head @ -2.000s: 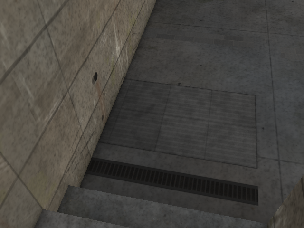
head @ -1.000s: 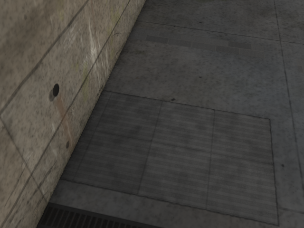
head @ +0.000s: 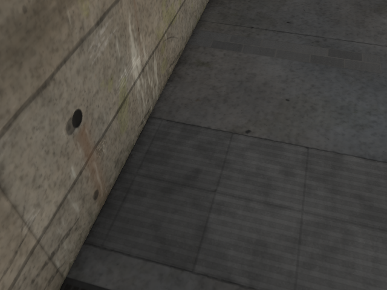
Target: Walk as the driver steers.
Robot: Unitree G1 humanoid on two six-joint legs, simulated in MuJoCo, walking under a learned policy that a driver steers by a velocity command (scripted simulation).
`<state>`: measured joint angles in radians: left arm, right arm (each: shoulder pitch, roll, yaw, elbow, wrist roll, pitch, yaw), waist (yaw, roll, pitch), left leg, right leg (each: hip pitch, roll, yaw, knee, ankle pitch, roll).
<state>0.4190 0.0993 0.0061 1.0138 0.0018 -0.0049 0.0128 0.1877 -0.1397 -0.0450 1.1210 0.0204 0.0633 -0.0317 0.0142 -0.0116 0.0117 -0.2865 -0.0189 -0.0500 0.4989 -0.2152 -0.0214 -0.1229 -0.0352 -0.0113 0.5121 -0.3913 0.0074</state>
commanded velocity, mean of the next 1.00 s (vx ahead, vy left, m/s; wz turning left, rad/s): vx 0.02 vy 0.00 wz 0.00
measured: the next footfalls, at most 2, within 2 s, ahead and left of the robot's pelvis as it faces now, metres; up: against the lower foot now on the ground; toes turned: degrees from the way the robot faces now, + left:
right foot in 1.58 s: +0.42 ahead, -0.18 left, -0.19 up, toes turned -1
